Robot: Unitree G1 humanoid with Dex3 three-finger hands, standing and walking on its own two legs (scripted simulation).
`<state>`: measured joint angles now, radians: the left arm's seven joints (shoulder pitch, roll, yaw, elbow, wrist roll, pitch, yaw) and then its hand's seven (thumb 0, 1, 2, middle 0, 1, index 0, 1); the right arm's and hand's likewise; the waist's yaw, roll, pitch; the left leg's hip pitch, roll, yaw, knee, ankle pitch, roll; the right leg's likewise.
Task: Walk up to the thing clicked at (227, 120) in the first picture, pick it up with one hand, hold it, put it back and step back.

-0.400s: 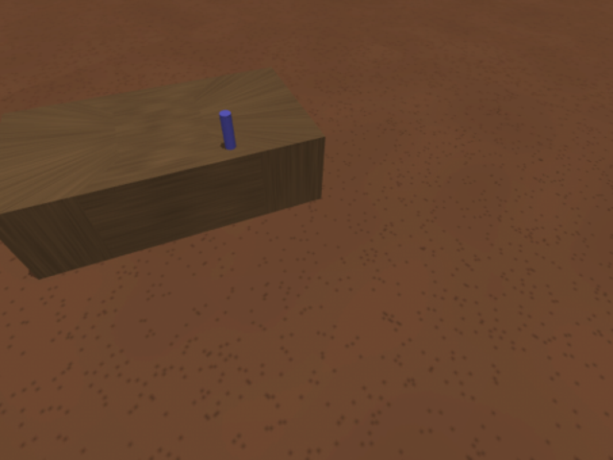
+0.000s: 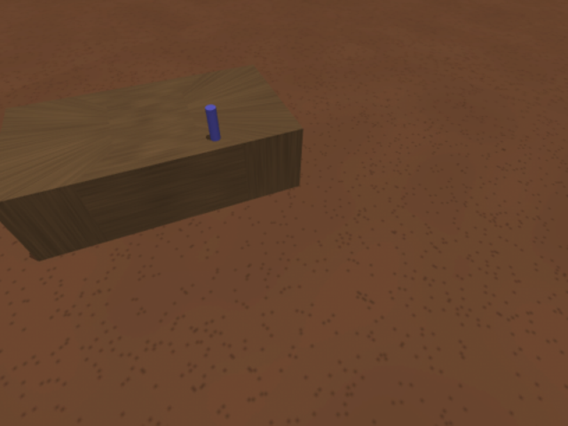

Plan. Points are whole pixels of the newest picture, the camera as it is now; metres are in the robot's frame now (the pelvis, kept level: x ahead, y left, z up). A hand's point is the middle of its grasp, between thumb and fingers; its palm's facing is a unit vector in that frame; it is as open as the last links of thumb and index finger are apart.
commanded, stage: stand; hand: right
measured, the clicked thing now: (213, 123) +1.27 +0.30 -0.35
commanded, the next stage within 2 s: walk up in 0.72 s
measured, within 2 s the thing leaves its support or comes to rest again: neither
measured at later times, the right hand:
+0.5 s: hand out of the picture +0.08 -0.25 -0.16, palm faces -0.04 +0.94 -0.33, open 7.4 cm
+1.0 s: hand (436, 419) +0.16 -0.23 -0.14, palm faces -0.18 +0.90 -0.39, open 7.4 cm
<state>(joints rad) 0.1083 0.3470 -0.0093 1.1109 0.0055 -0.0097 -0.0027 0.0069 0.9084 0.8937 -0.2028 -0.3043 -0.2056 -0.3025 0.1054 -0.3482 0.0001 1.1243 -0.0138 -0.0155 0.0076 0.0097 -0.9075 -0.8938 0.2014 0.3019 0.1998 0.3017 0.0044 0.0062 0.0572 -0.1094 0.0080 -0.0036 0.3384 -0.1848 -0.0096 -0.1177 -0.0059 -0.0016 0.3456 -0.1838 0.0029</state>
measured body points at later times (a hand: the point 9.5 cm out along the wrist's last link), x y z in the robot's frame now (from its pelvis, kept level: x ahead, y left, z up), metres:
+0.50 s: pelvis +0.00 +0.00 +0.00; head +0.01 +0.00 +0.45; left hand +0.08 +0.30 -0.13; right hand +0.08 -0.30 -0.13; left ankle +0.00 +0.13 -0.75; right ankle +0.00 -0.12 -0.75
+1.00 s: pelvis +0.05 +0.05 -0.01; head +0.06 +0.06 +0.44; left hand +0.05 +0.40 -0.13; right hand +0.17 -0.28 -0.11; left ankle +0.12 +0.22 -0.73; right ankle +0.00 -0.12 -0.75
